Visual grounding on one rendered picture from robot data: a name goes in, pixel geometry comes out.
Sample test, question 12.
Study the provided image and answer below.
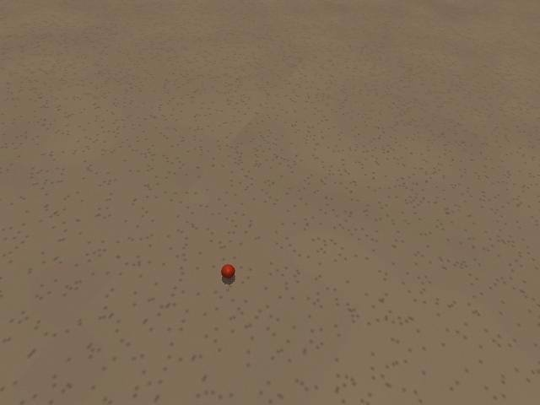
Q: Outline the ball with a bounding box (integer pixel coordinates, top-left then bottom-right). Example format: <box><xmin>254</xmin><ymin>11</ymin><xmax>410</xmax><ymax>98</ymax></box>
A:
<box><xmin>221</xmin><ymin>264</ymin><xmax>235</xmax><ymax>278</ymax></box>

